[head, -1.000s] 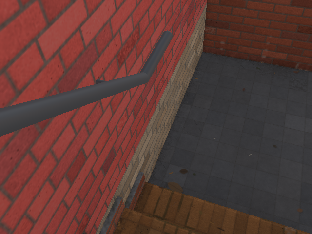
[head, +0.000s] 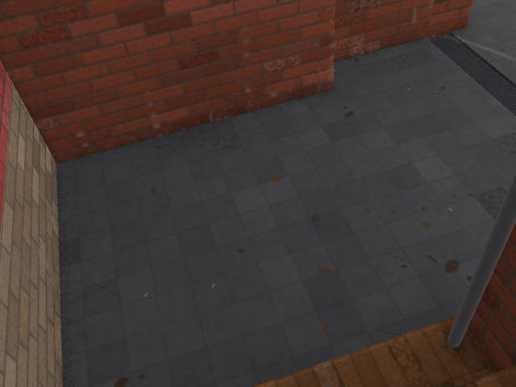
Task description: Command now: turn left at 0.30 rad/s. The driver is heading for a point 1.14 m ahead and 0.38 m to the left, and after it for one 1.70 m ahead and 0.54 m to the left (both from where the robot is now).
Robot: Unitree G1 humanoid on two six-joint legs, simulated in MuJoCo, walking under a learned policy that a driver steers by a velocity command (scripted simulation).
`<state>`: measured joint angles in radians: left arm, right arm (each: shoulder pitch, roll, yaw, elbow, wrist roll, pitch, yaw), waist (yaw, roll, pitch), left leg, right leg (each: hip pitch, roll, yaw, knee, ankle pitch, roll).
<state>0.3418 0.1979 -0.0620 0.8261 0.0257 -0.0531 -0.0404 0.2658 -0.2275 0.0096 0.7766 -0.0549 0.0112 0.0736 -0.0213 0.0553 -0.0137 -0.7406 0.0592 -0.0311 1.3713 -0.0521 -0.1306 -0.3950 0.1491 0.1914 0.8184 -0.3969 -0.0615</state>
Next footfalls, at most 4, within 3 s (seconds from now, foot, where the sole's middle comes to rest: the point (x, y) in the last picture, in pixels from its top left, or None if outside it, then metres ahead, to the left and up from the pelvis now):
0.22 left None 0.01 0.20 -0.75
0.78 right None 0.33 0.14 -0.93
1.14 left None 0.45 0.45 -1.11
1.46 right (207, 344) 0.93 0.34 -1.30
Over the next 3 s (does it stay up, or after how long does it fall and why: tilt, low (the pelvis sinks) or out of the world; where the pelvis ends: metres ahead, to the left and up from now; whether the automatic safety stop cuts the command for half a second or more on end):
stays up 1.31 0.43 -0.53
